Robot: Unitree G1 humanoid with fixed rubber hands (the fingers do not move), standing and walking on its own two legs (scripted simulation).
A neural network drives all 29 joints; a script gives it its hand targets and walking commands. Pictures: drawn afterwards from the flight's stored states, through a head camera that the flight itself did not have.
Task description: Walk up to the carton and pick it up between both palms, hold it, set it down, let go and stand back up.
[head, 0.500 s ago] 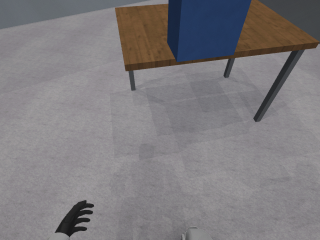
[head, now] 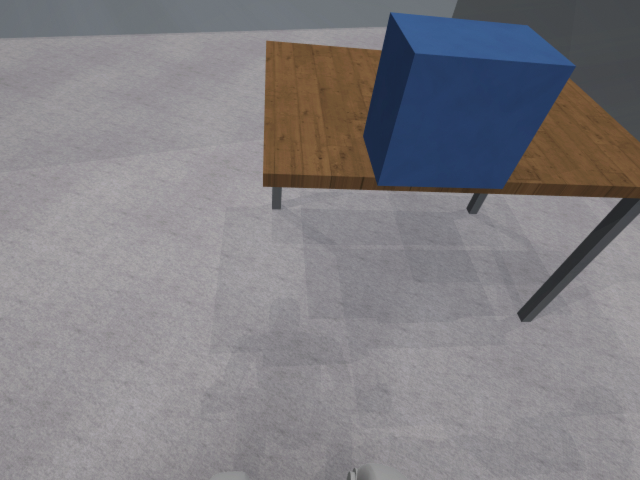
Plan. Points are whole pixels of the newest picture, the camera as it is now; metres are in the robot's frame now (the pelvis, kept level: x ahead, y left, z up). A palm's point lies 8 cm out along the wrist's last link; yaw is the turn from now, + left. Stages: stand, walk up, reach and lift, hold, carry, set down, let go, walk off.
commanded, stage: walk up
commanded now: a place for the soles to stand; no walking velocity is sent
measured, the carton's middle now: (450, 107) +0.82 -0.22 +0.09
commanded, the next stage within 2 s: none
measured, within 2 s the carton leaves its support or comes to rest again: neither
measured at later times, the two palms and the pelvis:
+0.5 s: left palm (207, 449) +0.18 +0.15 -0.10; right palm (582, 403) +0.28 -0.39 -0.07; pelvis +0.15 -0.13 +0.00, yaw +2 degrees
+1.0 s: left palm (311, 306) +0.41 +0.03 -0.09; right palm out of the picture +0.31 -0.52 -0.08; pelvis +0.28 -0.23 +0.00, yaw +1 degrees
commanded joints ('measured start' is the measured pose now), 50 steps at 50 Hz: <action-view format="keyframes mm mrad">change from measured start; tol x32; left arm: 1 -11 102 27 -121 9 -25 -12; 50 44 105 51 -88 -30 -51 -32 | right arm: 1 21 -195 -59 -63 -7 -31 -1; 50 -52 -273 -74 -74 -27 -9 7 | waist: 1 -51 304 6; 11 52 229 -44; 14 113 -272 -48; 30 -160 317 -160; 50 39 242 -1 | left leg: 1 59 310 -446 -511 -243 243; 10 -164 244 -186 -373 -364 155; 16 -456 -52 -244 620 -292 9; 28 235 -43 0 -108 136 12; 30 470 207 -510 -320 -146 97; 33 232 448 -903 -545 -515 273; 50 -164 182 -154 -263 -150 126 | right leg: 1 -185 -85 90 -84 63 18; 12 442 53 -80 -582 150 -31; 16 361 -338 793 -1075 -314 -240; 26 130 -228 156 -793 332 -260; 33 -393 -37 99 157 -85 -5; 50 290 -14 -49 -511 189 -28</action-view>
